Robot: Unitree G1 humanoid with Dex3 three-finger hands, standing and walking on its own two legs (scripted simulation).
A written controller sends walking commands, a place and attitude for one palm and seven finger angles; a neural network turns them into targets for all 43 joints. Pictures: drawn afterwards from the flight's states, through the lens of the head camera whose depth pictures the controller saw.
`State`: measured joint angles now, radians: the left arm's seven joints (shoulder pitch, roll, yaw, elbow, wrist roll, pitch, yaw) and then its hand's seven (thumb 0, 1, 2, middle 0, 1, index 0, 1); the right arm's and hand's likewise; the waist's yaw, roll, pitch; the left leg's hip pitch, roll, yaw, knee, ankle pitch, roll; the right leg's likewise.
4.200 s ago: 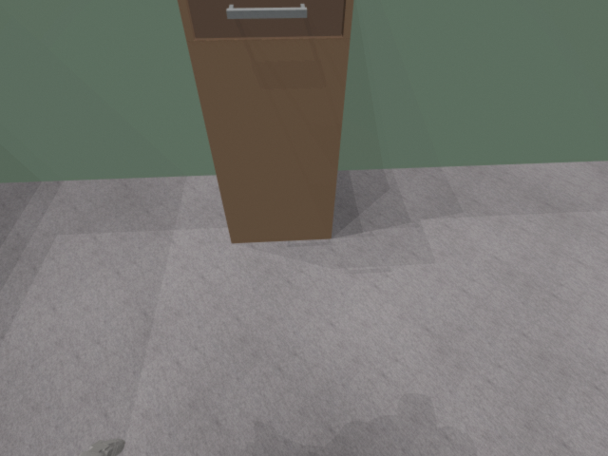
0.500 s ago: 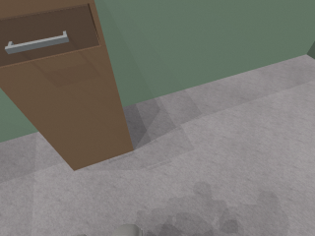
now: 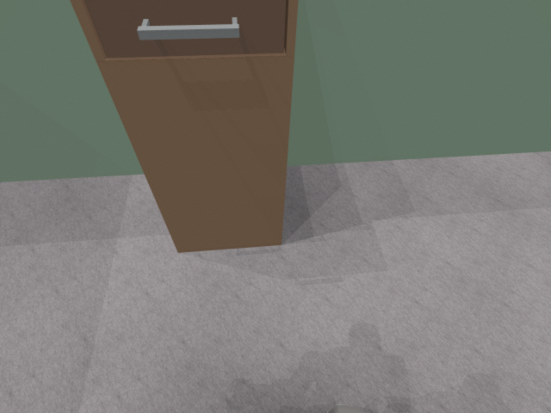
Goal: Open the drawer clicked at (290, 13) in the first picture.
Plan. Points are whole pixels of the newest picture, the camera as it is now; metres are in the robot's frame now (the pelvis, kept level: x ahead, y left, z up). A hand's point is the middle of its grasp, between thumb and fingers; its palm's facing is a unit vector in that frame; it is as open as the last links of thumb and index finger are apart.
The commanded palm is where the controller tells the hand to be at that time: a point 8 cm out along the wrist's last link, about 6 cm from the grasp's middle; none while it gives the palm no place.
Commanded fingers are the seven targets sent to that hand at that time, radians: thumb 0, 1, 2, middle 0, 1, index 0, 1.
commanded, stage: turn to face it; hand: left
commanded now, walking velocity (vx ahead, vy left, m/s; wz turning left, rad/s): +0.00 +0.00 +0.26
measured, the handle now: (190, 27) +0.76 +0.23 +0.16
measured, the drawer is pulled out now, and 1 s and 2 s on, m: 0.00 0.00 0.00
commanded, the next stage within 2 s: take the last steps up to it in 0.08 s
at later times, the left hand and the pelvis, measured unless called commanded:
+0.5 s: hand out of the picture -0.03 +0.17 -0.17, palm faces +0.21 -0.96 -0.20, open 7.3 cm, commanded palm none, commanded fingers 0.00 0.90 0.90 -0.20 -0.30 -0.20 -0.30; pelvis +0.01 -0.01 +0.00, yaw +7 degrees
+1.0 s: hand (192, 360) +0.22 +0.17 -0.18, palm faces +0.11 -0.97 -0.23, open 7.4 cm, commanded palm none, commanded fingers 0.00 0.90 0.90 -0.20 -0.30 -0.20 -0.30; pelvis +0.15 -0.03 -0.02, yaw +5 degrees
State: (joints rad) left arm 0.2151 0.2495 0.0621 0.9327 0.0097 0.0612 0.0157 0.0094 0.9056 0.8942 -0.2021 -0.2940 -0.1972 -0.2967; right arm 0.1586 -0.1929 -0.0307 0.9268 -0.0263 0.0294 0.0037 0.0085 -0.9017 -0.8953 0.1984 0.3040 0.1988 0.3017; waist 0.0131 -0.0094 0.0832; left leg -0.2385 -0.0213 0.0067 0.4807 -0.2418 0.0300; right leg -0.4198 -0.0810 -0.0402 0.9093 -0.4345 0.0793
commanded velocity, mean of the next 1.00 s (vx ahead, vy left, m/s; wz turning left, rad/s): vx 0.24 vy -0.06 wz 0.03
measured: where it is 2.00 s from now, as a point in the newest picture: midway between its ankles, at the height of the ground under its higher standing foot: (294, 401)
